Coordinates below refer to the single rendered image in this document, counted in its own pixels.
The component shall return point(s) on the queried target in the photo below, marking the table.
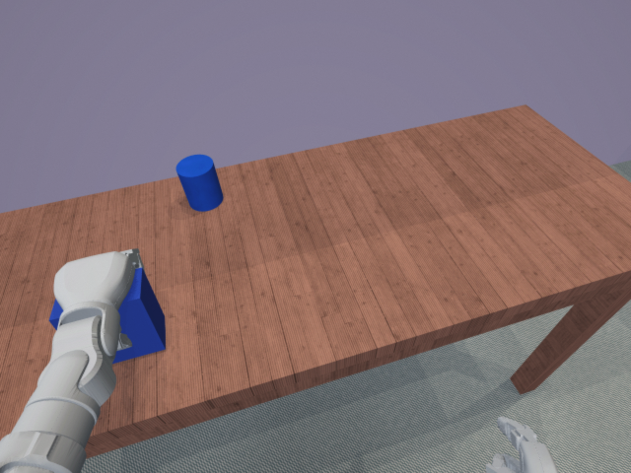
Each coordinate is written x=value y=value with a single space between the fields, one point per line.
x=331 y=261

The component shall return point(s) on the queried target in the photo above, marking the robot left hand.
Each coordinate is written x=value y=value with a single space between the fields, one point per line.
x=105 y=278

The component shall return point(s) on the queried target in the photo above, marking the robot right hand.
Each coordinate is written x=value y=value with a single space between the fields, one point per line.
x=535 y=457

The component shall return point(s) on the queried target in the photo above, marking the sponge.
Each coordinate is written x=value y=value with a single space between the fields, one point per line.
x=141 y=319

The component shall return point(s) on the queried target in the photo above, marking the left robot forearm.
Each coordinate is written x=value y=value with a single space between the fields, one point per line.
x=53 y=431

